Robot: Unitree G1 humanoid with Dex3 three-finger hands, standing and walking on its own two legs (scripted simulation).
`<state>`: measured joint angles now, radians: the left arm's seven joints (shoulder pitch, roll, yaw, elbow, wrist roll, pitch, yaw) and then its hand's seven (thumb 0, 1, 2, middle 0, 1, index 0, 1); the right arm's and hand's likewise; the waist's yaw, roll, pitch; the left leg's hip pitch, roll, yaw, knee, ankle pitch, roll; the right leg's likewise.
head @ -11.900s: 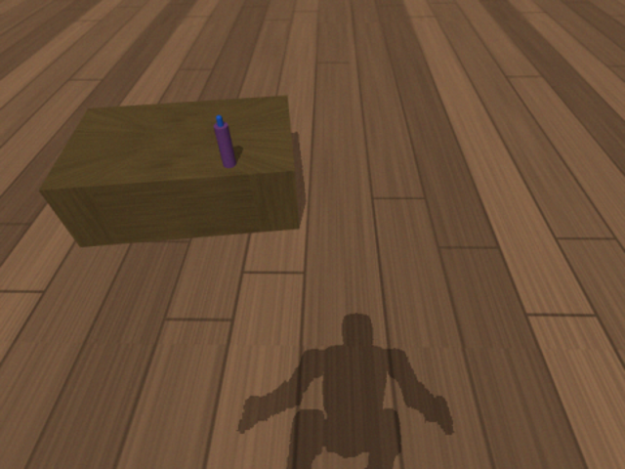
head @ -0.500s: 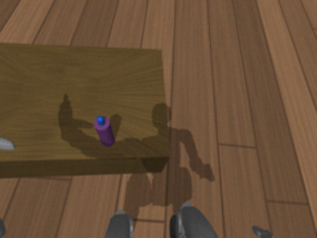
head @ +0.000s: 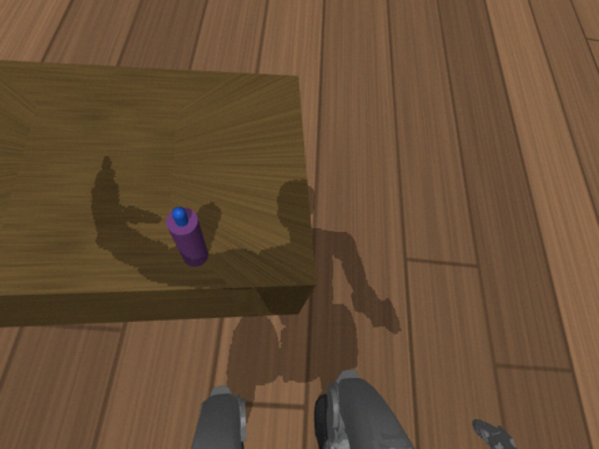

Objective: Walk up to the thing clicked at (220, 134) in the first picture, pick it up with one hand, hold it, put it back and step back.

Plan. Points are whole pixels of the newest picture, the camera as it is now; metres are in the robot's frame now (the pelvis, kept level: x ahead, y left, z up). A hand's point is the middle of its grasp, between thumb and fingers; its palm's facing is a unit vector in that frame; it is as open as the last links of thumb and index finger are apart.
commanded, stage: go down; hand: left
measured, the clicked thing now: (188, 236) +0.49 +0.17 -0.23
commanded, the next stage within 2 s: none
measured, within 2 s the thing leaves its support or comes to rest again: neither
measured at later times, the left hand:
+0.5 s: hand out of the picture +0.43 +0.37 +0.04, palm faces +0.14 -0.99 -0.07, open 17.1 cm
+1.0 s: hand out of the picture +0.42 +0.37 +0.04, palm faces +0.14 -0.99 -0.05, open 17.1 cm
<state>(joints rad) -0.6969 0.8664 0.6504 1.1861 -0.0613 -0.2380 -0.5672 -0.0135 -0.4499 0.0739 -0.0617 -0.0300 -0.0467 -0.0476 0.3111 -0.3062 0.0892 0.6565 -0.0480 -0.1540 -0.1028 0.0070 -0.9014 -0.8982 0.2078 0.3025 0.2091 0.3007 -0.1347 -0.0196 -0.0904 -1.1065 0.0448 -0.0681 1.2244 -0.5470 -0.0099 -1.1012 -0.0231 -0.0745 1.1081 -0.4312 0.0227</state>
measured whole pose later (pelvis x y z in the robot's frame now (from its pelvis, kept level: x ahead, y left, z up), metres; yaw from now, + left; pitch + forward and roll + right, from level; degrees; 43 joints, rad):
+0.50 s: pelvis +0.00 +0.00 +0.00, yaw +0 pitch +25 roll -5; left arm -0.71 0.88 0.67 1.17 -0.09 -0.24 -0.59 -0.01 -0.45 0.08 -0.06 -0.04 -0.04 -0.06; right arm 0.32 -0.30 0.10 0.65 -0.04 -0.15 -0.10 0.01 -0.90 -0.90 0.21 0.30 0.21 0.30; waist -0.14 -0.01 -0.09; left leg -1.13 0.04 -0.07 1.24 -0.55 -0.01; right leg -1.12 -0.02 -0.07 1.12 -0.43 0.02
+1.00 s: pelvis +0.00 +0.00 -0.01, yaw +0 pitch +25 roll -5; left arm -0.69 0.87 0.69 1.15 -0.12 -0.27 -0.63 -0.01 -0.45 0.07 -0.05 -0.04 -0.04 -0.05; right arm 0.29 -0.31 0.10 0.66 -0.04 -0.15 -0.12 0.01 -0.91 -0.90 0.21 0.30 0.21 0.30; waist -0.13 -0.02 -0.10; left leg -1.15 0.04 -0.08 1.26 -0.56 -0.01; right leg -1.14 -0.02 -0.08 1.15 -0.44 0.02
